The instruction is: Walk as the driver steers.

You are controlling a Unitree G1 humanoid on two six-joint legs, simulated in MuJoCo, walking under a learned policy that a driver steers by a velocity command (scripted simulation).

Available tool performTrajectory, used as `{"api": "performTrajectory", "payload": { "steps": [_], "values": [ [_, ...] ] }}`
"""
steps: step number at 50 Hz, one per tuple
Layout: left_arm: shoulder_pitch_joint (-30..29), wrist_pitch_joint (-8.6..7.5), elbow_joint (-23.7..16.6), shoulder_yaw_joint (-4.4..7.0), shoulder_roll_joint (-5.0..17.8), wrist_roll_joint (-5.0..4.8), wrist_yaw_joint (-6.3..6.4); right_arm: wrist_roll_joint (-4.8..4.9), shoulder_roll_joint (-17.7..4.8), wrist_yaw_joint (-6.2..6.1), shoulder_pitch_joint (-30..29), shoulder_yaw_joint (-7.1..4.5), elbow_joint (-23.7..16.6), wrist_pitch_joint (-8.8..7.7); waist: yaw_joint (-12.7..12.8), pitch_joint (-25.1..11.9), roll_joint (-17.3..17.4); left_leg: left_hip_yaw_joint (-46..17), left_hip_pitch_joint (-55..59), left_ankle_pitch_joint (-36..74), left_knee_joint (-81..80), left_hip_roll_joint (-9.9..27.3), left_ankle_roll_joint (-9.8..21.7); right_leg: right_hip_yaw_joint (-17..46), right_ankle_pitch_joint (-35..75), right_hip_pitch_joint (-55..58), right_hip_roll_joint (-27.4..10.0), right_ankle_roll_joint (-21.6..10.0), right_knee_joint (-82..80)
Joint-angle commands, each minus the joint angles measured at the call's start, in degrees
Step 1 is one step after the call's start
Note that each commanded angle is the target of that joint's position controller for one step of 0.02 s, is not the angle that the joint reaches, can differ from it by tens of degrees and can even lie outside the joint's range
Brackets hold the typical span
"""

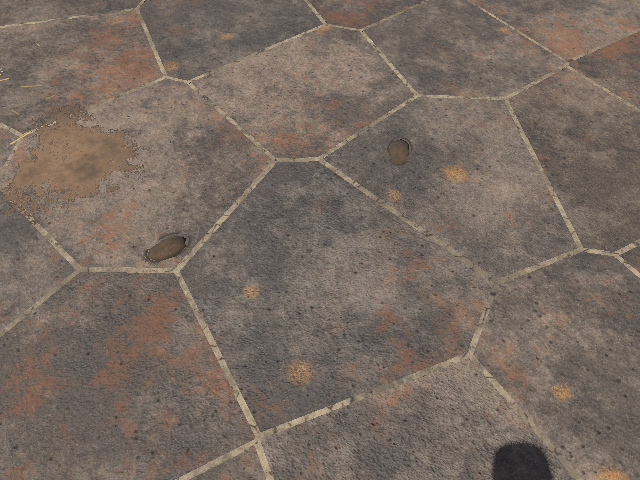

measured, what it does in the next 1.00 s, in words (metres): walks ahead: left foot, then right foot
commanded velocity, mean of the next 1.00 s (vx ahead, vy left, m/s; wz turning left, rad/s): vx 0.08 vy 0.00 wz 0.13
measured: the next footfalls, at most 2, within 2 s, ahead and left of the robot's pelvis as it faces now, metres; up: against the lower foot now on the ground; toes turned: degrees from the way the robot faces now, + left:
left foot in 0.10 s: +0.02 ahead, +0.10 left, +0.00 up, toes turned +6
right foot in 0.68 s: +0.10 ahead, -0.07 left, +0.00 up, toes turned +15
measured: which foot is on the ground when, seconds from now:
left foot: up 0.00-0.08, down 0.10-0.68, up 0.70-1.00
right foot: down 0.00-0.10, up 0.12-0.66, down 0.68-1.00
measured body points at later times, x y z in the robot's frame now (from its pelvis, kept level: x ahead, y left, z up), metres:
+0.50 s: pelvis +0.00 +0.03 +0.01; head +0.03 +0.06 +0.45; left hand +0.04 +0.33 -0.12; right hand +0.17 -0.22 -0.10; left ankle -0.02 +0.10 -0.74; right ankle +0.06 -0.11 -0.69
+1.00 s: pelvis +0.12 +0.00 +0.01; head +0.16 -0.02 +0.45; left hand +0.09 +0.28 -0.11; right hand +0.29 -0.24 -0.12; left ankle +0.16 +0.15 -0.67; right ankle +0.06 -0.08 -0.74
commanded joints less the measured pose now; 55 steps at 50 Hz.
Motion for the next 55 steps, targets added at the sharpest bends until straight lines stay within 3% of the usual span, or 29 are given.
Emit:
{"api": "performTrajectory", "payload": {
  "steps": [1, 3, 4, 5, 6, 7, 8, 9, 11, 14, 18, 23, 25, 27, 29, 30, 32, 33, 34, 35, 36, 37, 38, 40, 42, 44, 48, 55],
  "values": [
    [0.12, -0.5, -2.98, 2.61, 9.51, 0.19, -0.11, 0.33, -3.85, 0.45, -0.4, -0.86, -4.56, -0.8, 1.26, -6.09, -7.94, 1.52, 0.03, 0.14, -4.28, -0.13, 1.39, 11.17, 27.54, 4.4, -17.72, -9.49, -4.21],
    [-0.86, -0.15, -3.27, 3.02, 10.34, -0.13, -0.21, 0.35, -3.6, 0.66, 1.43, -0.9, -4.69, -1.35, -0.53, -6.78, -6.92, 2.7, 5.49, 6.16, -13.36, -1.11, 2.74, 8.78, 23.94, 2.01, -16.89, -6.61, 0.25],
    [-0.12, -0.01, -2.96, 3.18, 10.3, -0.1, -0.31, 0.03, -4.46, 0.48, 2.67, -1.1, -4.6, -2.04, -1.7, -6.99, -4.05, 0.33, 10.22, 13.35, -21.25, -1.07, 3.66, 6.5, 17.09, -1.56, -15.25, -3.3, 5.01],
    [1.99, 0.19, -3.62, 2.75, 7.99, 0.06, -0.73, -0.99, -10.03, -0.16, 3.71, -2.37, -4.96, -2.94, -1.34, -6.91, 9.26, -15.33, 15.43, 20.76, -30.55, 8.63, 6.15, 0.85, 2.22, -10.25, -9.4, 1.16, 18.96],
    [-1.81, 0.88, -7.45, 1.74, 4.77, -0.15, -0.05, -0.52, -17.61, -0.16, 5.51, -4.19, -5.47, -3.13, -2.23, -4.9, 17.45, -34.36, 14.58, 40.77, -31.38, 22.46, 15.81, 2.11, -22.52, -23.05, 2.37, 4.06, 28.15],
    [-2.32, 1.58, -6.67, 2.08, 6.82, 0.11, 0.3, 0.11, -14.96, -0.4, 8.79, -3.88, -4.19, -3.07, -2.9, -5.84, 7.11, -29.24, 15.51, 47.39, -28.03, 20.98, 19.15, 9.37, -21.82, -22.23, -0.13, 4.03, 36.43],
    [-0.95, 1.6, -6.29, 1.94, 6.36, -0.59, 0.19, 0.35, -12.98, -0.83, 5.53, -3.53, -4.93, -2.8, -1.33, -5.12, 7.17, -25.74, 13.49, 41.22, -28.28, 18.26, 19.18, 10.45, -17.63, -23.12, -0.64, 4.0, 38.48],
    [-0.82, 1.19, -5.5, 2.26, 7.55, -0.93, -0.05, 0.35, -10.18, -1.15, 0.6, -2.82, -6.04, -2.35, 0.5, -2.62, 4.25, -21.48, 12.01, 34.68, -29.38, 13.47, 15.95, 11.55, -11.64, -23.2, -2.02, 4.12, 36.9],
    [0.58, 0.84, -4.69, 2.75, 8.84, 0.36, -0.77, 0.59, -8.11, -1.48, -2.77, -2.13, -7.42, -2.24, 1.36, -4.73, 5.74, -17.92, 14.17, 39.44, -28.41, 9.19, 13.42, 10.77, -6.52, -22.3, -1.4, 4.75, 37.02],
    [1.23, 1.24, -5.17, 2.59, 7.6, -0.1, -1.23, 0.82, -9.69, -1.11, 0.39, -2.67, -6.89, -2.8, 0.84, -6.94, 3.25, -18.07, 16.72, 42.45, -27.36, 8.78, 13.26, 11.04, -4.75, -22.63, -0.88, 5.84, 36.72],
    [-0.76, 1.64, -6.59, 2.54, 7.41, -0.19, -0.78, 0.36, -10.3, -1.29, 2.52, -2.99, -6.62, -2.77, -0.52, -5.58, 5.61, -21.37, 17.07, 36.91, -27.5, 8.15, 13.43, 11.53, -5.14, -24.53, -0.72, 6.57, 31.24],
    [-1.26, 1.34, -7.16, 2.34, 7.05, -0.55, -0.43, -0.45, -10.16, -1.55, 3.05, -2.8, -6.86, -2.76, -1.3, -6.52, 5.82, -23.75, 15.58, 36.31, -26.76, 8.74, 14.16, 11.41, -6.37, -21.34, -0.39, 6.1, 25.27],
    [-1.01, 0.91, -7.09, 2.06, 6.81, -0.03, -0.99, -0.82, -9.45, -1.5, 3.93, -2.48, -6.26, -2.77, -1.82, -7.7, 6.05, -24.91, 14.18, 18.05, -29.46, 8.02, 14.56, 10.55, -6.83, -18.67, -0.39, 5.31, 22.45],
    [-1.79, 0.26, -6.99, 1.62, 6.03, 0.44, -1.84, -1.39, -8.17, -1.41, 4.05, -1.83, -5.45, -2.85, -2.5, -5.35, 7.65, -26.41, 11.29, 0.53, -32.76, 7.62, 14.59, 9.25, -7.65, -16.53, -0.25, 4.28, 18.33],
    [-2.06, -0.55, -6.85, 1.36, 5.89, 0.22, -2.2, -1.69, -8.96, -1.36, 4.33, -1.84, -4.7, -3.27, -2.66, -2.84, 7.35, -27.13, 8.89, -3.54, -33.68, 8.48, 14.66, 8.4, -8.62, -13.73, 0.07, 2.81, 14.37],
    [-1.47, -0.98, -6.62, 1.26, 5.83, -0.05, -2.22, -1.7, -9.51, -1.39, 4.35, -1.94, -4.39, -3.59, -2.24, -2.16, 6.35, -27.05, 7.56, -3.99, -33.52, 9.06, 14.59, 8.14, -8.66, -11.38, 0.34, 1.78, 11.92],
    [3.52, -1.93, -4.62, 0.85, 4.42, -0.4, -2.08, -1.18, -9.71, -1.52, 2.31, -1.93, -4.33, -4.13, 1.23, -1.46, 3.63, -24.0, 1.25, -5.08, -31.02, 8.17, 12.92, 6.92, -3.94, -0.32, 1.55, -0.53, 1.97],
    [7.15, -2.57, -3.01, 0.84, 4.29, -0.37, -1.82, -1.09, -8.3, -1.61, 1.56, -1.49, -4.43, -4.47, 3.18, -1.45, 1.84, -21.53, -3.09, -5.66, -27.59, 6.16, 11.18, 8.18, -3.68, 6.8, 2.24, -1.24, -3.12],
    [10.82, -3.43, -1.99, 1.05, 6.04, 0.04, -1.33, -1.26, -4.51, -1.67, 0.7, -0.35, -4.98, -5.08, 4.55, -1.35, -4.57, -15.22, -7.55, -1.04, -17.22, 2.05, 8.45, 19.47, -9.2, 12.02, -4.4, -2.15, -9.72],
    [14.32, -3.79, -1.87, 2.42, 12.6, -0.14, -1.08, -1.08, -2.18, -1.51, -0.56, 0.43, -7.12, -5.74, 4.87, -2.65, -13.71, -4.39, -16.58, -1.45, -3.33, -5.63, 4.93, 41.89, -14.64, 16.18, -17.62, -7.11, -16.57],
    [15.49, -3.62, -0.46, 3.22, 14.3, -0.78, -1.69, -2.14, -7.62, -1.81, -2.83, -0.88, -7.91, -5.83, 4.27, 1.75, -9.37, -3.64, -20.81, -5.29, 2.57, -5.48, 3.66, 48.55, -5.38, 10.96, -21.24, -11.36, -16.87],
    [13.09, -3.95, -1.12, 2.81, 12.03, -1.15, -2.12, -1.93, -7.84, -1.69, -2.17, -1.08, -7.18, -5.95, 2.12, 3.18, -5.27, -5.23, -19.94, -1.95, 6.94, -2.97, 2.92, 44.19, 4.4, 9.55, -19.2, -12.02, -14.59],
    [10.83, -4.33, -1.72, 2.48, 10.18, -1.3, -2.36, -1.36, -7.19, -1.41, -1.65, -0.86, -6.26, -6.06, 1.06, 2.42, -4.33, -5.1, -18.56, 1.25, 8.81, -1.72, 1.99, 37.71, 15.61, 9.02, -16.04, -10.94, -12.88],
    [9.66, -4.58, -2.1, 2.31, 8.66, -1.37, -2.05, -1.16, -6.41, -1.03, -1.33, -0.71, -5.68, -5.7, 0.19, -1.37, -6.41, -3.77, -15.81, 5.68, 10.21, -0.97, 0.22, 28.87, 36.17, 9.98, -11.05, -8.66, -10.39],
    [11.63, -4.36, -1.39, 2.29, 7.74, -1.6, -1.82, -1.03, -5.29, -0.78, -1.5, -0.39, -5.81, -4.8, 0.02, -5.42, -6.12, -2.66, -14.27, 8.49, 12.67, -1.79, -1.17, 24.64, 52.2, 11.0, -8.86, -7.81, -7.11],
    [14.12, -3.73, -0.92, 2.67, 8.09, -1.7, -1.46, -0.66, -4.94, -0.81, -3.21, -0.21, -6.59, -3.95, 0.81, -6.84, -5.65, -2.27, -15.91, 9.76, 13.3, -1.96, -1.97, 24.16, 56.03, 12.05, -8.2, -7.17, -5.5],
    [17.79, -2.16, -0.44, 3.06, 8.1, -1.35, -0.45, -0.41, -4.95, -1.09, -9.01, 0.13, -8.68, -3.08, 3.07, -5.58, -6.27, -2.27, -20.23, 10.37, 8.95, -2.11, -2.54, 27.02, 53.68, 13.31, -7.8, -6.46, -3.88],
    [16.26, -0.63, -2.09, 3.96, 9.8, -0.57, 0.23, 0.23, -5.93, -1.7, -13.56, 0.89, -10.88, -3.85, 3.91, -4.98, -7.15, -3.81, -14.16, 11.59, -2.81, -4.14, -0.51, 33.01, 53.06, 10.46, -7.02, -5.67, 1.1]
  ]
}}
